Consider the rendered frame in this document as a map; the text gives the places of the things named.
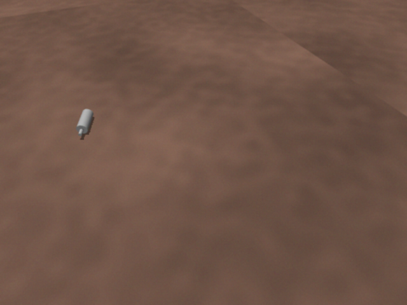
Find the bottle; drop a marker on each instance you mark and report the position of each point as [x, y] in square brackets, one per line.
[84, 121]

